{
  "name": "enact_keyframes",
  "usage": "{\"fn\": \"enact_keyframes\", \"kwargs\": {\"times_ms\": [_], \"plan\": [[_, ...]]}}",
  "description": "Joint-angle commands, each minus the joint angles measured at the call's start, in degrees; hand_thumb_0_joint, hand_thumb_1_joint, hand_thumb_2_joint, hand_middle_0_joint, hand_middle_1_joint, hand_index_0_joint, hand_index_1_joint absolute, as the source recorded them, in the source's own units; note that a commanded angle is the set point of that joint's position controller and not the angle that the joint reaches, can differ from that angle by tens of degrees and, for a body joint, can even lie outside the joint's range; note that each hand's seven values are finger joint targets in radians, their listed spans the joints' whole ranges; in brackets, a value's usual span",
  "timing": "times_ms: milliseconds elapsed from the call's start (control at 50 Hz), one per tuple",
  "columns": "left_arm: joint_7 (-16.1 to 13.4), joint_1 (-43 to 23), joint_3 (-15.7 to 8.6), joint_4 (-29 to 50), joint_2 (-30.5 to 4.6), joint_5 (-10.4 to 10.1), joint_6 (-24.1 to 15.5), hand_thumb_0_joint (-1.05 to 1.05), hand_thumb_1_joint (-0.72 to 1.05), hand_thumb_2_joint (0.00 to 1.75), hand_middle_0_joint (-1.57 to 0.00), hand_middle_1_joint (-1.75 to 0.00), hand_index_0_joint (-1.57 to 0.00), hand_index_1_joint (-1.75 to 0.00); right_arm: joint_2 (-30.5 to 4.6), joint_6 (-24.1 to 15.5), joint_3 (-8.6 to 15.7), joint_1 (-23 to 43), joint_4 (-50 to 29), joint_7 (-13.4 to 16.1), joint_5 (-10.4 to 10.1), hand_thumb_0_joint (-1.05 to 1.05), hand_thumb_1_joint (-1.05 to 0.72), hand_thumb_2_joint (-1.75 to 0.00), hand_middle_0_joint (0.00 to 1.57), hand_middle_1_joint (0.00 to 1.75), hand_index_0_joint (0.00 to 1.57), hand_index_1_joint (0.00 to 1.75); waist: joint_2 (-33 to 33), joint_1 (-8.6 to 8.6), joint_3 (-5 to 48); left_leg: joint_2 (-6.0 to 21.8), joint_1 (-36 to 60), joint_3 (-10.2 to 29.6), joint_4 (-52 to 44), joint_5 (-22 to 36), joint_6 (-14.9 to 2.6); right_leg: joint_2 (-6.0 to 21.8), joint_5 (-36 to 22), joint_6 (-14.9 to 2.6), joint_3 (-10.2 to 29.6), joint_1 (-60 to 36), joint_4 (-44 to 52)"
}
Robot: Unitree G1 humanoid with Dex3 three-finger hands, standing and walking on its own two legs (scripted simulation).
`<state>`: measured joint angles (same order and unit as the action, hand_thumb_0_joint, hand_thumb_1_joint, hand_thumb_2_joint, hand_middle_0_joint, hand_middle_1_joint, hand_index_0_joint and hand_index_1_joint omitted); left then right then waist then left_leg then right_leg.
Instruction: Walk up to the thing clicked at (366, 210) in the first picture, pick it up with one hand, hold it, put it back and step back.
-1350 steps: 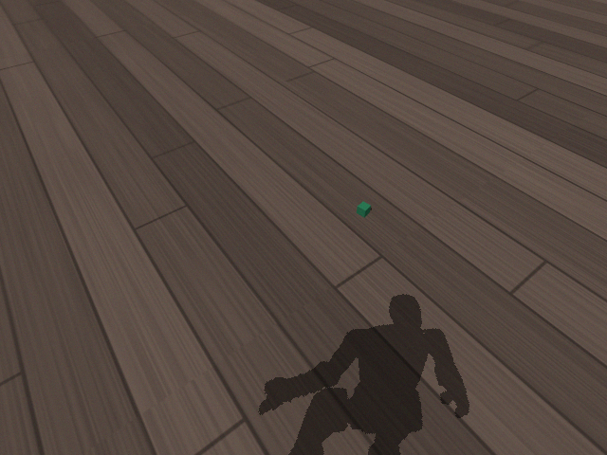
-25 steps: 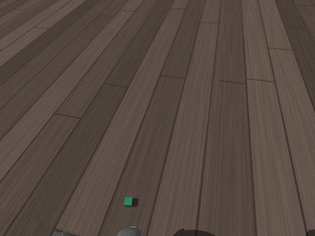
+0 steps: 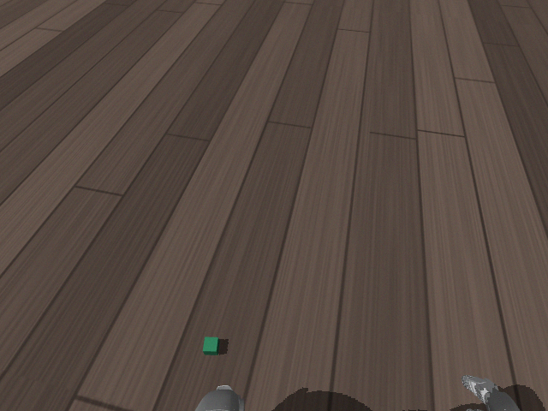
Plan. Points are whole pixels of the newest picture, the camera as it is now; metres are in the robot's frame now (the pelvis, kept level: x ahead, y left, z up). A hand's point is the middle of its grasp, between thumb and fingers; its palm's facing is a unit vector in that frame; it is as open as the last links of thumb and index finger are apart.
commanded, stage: walk up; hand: left
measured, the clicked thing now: (211, 346) +0.41 +0.23 -0.72
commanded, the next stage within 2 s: none
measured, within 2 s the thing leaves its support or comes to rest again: neither
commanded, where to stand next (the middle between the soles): +0.07 +0.00 m, yaw +2 degrees
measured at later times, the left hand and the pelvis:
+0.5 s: hand out of the picture +0.10 +0.25 -0.12, palm faces +0.02 -0.95 -0.32, open 7.4 cm; pelvis -0.01 +0.00 +0.03, yaw +2 degrees
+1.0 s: hand out of the picture +0.06 +0.26 -0.12, palm faces +0.10 -0.93 -0.34, open 7.4 cm; pelvis +0.01 -0.01 +0.03, yaw +4 degrees
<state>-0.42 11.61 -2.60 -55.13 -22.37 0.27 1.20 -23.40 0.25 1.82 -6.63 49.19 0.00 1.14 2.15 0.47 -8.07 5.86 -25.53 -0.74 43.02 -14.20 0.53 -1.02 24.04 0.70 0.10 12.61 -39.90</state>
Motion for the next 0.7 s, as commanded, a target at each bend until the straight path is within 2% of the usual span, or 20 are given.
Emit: {"fn": "enact_keyframes", "kwargs": {"times_ms": [0, 20, 40, 60, 80, 100, 120, 140, 160, 200, 220, 240, 300, 360, 420, 540, 600, 640, 680], "plan": [[-0.40, -5.02, -3.84, 4.89, -20.50, 1.93, -2.57, 0.00, 0.90, 0.90, -0.20, -0.30, -0.20, -0.30, -10.28, -0.34, 3.00, 1.67, -2.63, 1.15, -1.51, 0.00, -0.90, -0.90, 0.20, 0.30, 0.20, 0.30, -13.89, -0.28, 3.77, -4.61, 5.61, 5.47, 4.86, -17.14, -1.35, 21.62, -3.92, -13.93, 28.21, 14.45, 21.79], [-0.20, -8.69, -3.25, 5.69, -17.57, 1.52, -2.53, 0.00, 0.90, 0.90, -0.20, -0.30, -0.20, -0.30, -10.97, -0.54, 3.48, -0.40, -0.66, 0.95, -1.42, 0.00, -0.90, -0.90, 0.20, 0.30, 0.20, 0.30, -11.81, -2.49, 2.46, -3.25, 12.05, 5.50, 4.12, -13.78, -1.17, 19.46, -5.50, -13.22, 22.85, 18.85, 19.80], [-0.06, -9.15, -2.57, 5.62, -14.49, 1.01, -2.65, 0.00, 0.90, 0.90, -0.20, -0.30, -0.20, -0.30, -10.77, -0.90, 3.24, -1.29, 0.62, 0.41, -1.75, 0.00, -0.90, -0.90, 0.20, 0.30, 0.20, 0.30, -9.57, -3.37, 2.77, -3.73, 12.70, 3.47, -1.39, -9.37, -1.42, 14.59, -9.76, -9.93, 14.28, 14.76, 16.71], [-0.22, -8.69, -2.03, 5.02, -12.99, 0.90, -2.86, 0.00, 0.90, 0.90, -0.20, -0.30, -0.20, -0.30, -9.85, -1.33, 2.84, -0.56, 1.23, 0.20, -1.85, 0.00, -0.90, -0.90, 0.20, 0.30, 0.20, 0.30, -8.76, -3.34, 3.48, -4.08, 11.56, 2.48, -6.29, -0.78, -1.66, 11.14, -15.96, -6.96, 8.57, 10.01, 14.76], [-0.29, -7.38, -1.99, 4.03, -12.23, 0.69, -3.00, 0.00, 0.90, 0.90, -0.20, -0.30, -0.20, -0.30, -8.79, -1.65, 2.39, -0.86, 1.84, 0.14, -2.07, 0.00, -0.90, -0.90, 0.20, 0.30, 0.20, 0.30, -9.77, -2.58, 6.14, -3.03, 13.45, 3.75, -8.92, 10.35, -2.41, 9.54, -20.36, -4.80, 6.46, 6.79, 13.25], [-0.18, -6.70, -2.00, 3.46, -12.29, 0.42, -3.09, 0.00, 0.90, 0.90, -0.20, -0.30, -0.20, -0.30, -8.71, -1.76, 2.20, -0.29, 2.19, 0.06, -1.97, 0.00, -0.90, -0.90, 0.20, 0.30, 0.20, 0.30, -10.79, -1.50, 7.74, -2.87, 16.05, 4.17, -9.52, 14.75, -2.56, 8.63, -21.20, -4.10, 6.29, 6.10, 12.87], [-0.05, -5.68, -1.90, 3.60, -12.42, 0.25, -3.13, 0.00, 0.90, 0.90, -0.20, -0.30, -0.20, -0.30, -9.10, -1.91, 2.03, -0.20, 2.14, 0.22, -1.56, 0.00, -0.90, -0.90, 0.20, 0.30, 0.20, 0.30, -11.01, -0.80, 9.20, -2.23, 17.47, 4.33, -10.86, 16.75, -2.93, 8.45, -23.42, -3.92, 6.61, 4.26, 11.47], [0.12, -4.18, -1.70, 3.87, -12.07, 0.30, -3.02, 0.00, 0.90, 0.90, -0.20, -0.30, -0.20, -0.30, -9.68, -2.15, 1.86, -0.19, 2.15, 0.38, -1.11, 0.00, -0.90, -0.90, 0.20, 0.30, 0.20, 0.30, -10.46, -0.20, 10.60, -1.02, 18.55, 5.89, -11.93, 15.58, -3.47, 8.47, -20.46, -3.69, 7.09, 4.21, 11.37], [0.03, -2.94, -1.75, 2.83, -11.74, -0.06, -2.80, 0.00, 0.90, 0.90, -0.20, -0.30, -0.20, -0.30, -10.45, -2.33, 1.82, 1.24, 2.76, 0.16, -1.30, 0.00, -0.90, -0.90, 0.20, 0.30, 0.20, 0.30, -8.76, 0.90, 11.03, -0.60, 17.40, 7.40, -11.03, 13.98, -3.90, 7.75, -14.89, -3.29, 6.45, 3.14, 13.55], [-0.09, -6.34, -1.61, 1.57, -11.47, 0.40, -2.57, 0.00, 0.90, 0.90, -0.20, -0.30, -0.20, -0.30, -9.55, -1.86, 1.60, 1.75, 4.51, -0.23, -1.30, 0.00, -0.90, -0.90, 0.20, 0.30, 0.20, 0.30, -8.19, -0.15, 9.42, -1.23, 14.59, 7.15, -13.69, 7.03, -2.44, 8.73, -4.77, -3.48, 7.18, 1.57, 18.71], [-0.02, -8.66, -1.74, 1.73, -12.21, 0.49, -2.57, 0.00, 0.90, 0.90, -0.20, -0.30, -0.20, -0.30, -9.74, -1.81, 1.43, 1.41, 5.19, -0.26, -1.24, 0.00, -0.90, -0.90, 0.20, 0.30, 0.20, 0.30, -7.92, -0.92, 8.78, -1.91, 15.15, 6.33, -14.93, 6.72, -1.83, 9.14, -3.42, -3.78, 7.80, 2.21, 19.23], [0.10, -8.61, -1.67, 1.71, -12.22, 0.37, -2.51, 0.00, 0.90, 0.90, -0.20, -0.30, -0.20, -0.30, -10.22, -1.86, 1.38, 1.48, 5.79, -0.28, -1.02, 0.00, -0.90, -0.90, 0.20, 0.30, 0.20, 0.30, -6.41, -0.79, 7.97, -2.15, 15.65, 6.46, -15.70, 5.06, -1.72, 9.06, -1.50, -3.94, 7.79, 4.06, 19.63], [0.29, -9.12, -1.38, 0.26, -11.12, 0.10, -2.14, 0.00, 0.90, 0.90, -0.20, -0.30, -0.20, -0.30, -10.18, -1.91, 0.95, 1.86, 7.57, -0.45, -0.72, 0.00, -0.90, -0.90, 0.20, 0.30, 0.20, 0.30, -3.51, -0.38, 4.62, -0.61, 11.66, 10.07, -21.10, -3.34, -1.89, 7.42, 4.14, -3.64, 5.88, 2.99, 21.56], [0.55, -8.50, -1.41, -1.19, -10.77, 0.04, -2.03, 0.00, 0.90, 0.90, -0.20, -0.30, -0.20, -0.30, -10.23, -2.15, 0.71, 2.34, 8.62, -0.53, -0.35, 0.00, -0.90, -0.90, 0.20, 0.30, 0.20, 0.30, -1.33, 0.33, 3.27, 0.21, 7.80, 12.18, -24.81, -8.86, -1.80, 6.43, 3.25, -3.73, 4.97, 0.30, 21.09], [0.71, -8.23, -1.49, -2.39, -10.24, 0.01, -2.14, 0.00, 0.90, 0.90, -0.20, -0.30, -0.20, -0.30, -10.01, -2.57, 0.54, 2.37, 9.54, -0.42, -0.28, 0.00, -0.90, -0.90, 0.20, 0.30, 0.20, 0.30, 0.35, 0.59, 5.07, 0.70, 6.67, 12.87, -26.28, -7.23, -1.73, 6.15, -1.28, -3.70, 4.01, -3.83, 21.08], [0.80, -8.50, -1.42, -3.73, -9.98, 0.05, -2.23, 0.00, 0.90, 0.90, -0.20, -0.30, -0.20, -0.30, -10.10, -2.88, 0.58, 2.70, 10.32, -0.12, -0.50, 0.00, -0.90, -0.90, 0.20, 0.30, 0.20, 0.30, 2.21, 0.34, 9.64, 1.04, 10.24, 11.95, -25.34, 0.69, -1.78, 6.37, -6.85, -3.01, 2.69, -6.72, 21.59], [0.74, -8.85, -1.43, -4.27, -10.04, 0.00, -2.31, 0.00, 0.90, 0.90, -0.20, -0.30, -0.20, -0.30, -9.75, -2.90, 0.48, 2.38, 10.52, 0.00, -0.73, 0.00, -0.90, -0.90, 0.20, 0.30, 0.20, 0.30, 1.50, 0.11, 10.43, 0.97, 11.60, 11.28, -23.94, 6.42, -1.80, 6.78, -9.40, -2.80, 2.58, -7.23, 21.92], [0.63, -9.09, -1.37, -4.55, -10.21, 0.02, -2.46, 0.00, 0.90, 0.90, -0.20, -0.30, -0.20, -0.30, -9.41, -2.85, 0.49, 2.46, 10.68, 0.11, -0.85, 0.00, -0.90, -0.90, 0.20, 0.30, 0.20, 0.30, -0.03, -0.18, 11.42, 0.69, 13.69, 9.87, -21.64, 12.40, -1.90, 7.40, -11.95, -2.79, 2.83, -6.81, 22.52], [0.55, -9.95, -1.37, -4.71, -10.33, -0.06, -2.47, 0.00, 0.90, 0.90, -0.20, -0.30, -0.20, -0.30, -9.56, -2.77, 0.55, 1.81, 11.08, 0.24, -0.93, 0.00, -0.90, -0.90, 0.20, 0.30, 0.20, 0.30, -0.52, -0.63, 11.95, 0.52, 14.39, 9.35, -21.06, 15.24, -1.93, 7.67, -14.49, -2.68, 2.48, -7.29, 22.03]]}}
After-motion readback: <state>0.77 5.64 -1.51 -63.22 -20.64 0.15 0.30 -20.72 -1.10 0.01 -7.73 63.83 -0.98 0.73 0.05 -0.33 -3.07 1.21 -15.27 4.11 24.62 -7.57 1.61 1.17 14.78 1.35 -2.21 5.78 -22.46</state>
